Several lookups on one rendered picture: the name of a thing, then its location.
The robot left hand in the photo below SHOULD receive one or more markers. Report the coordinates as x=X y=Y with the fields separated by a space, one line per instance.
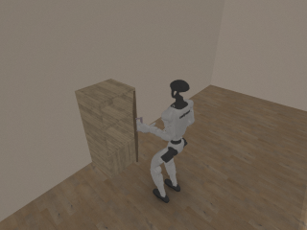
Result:
x=144 y=127

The cupboard door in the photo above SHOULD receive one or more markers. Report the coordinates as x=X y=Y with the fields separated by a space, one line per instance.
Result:
x=134 y=115

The robot right upper arm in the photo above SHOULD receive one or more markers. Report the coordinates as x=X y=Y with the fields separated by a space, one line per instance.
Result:
x=191 y=119

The handle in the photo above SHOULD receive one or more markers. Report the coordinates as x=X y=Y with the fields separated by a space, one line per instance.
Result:
x=141 y=121

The robot left upper arm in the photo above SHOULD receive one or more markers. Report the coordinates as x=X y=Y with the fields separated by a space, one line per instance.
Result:
x=167 y=117

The left robot shin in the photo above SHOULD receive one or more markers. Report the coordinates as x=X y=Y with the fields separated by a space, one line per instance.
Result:
x=158 y=181

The robot left forearm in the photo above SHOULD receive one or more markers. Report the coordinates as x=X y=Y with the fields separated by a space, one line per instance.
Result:
x=159 y=132

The right robot foot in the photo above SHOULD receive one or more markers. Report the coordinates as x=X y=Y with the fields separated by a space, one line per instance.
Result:
x=169 y=183

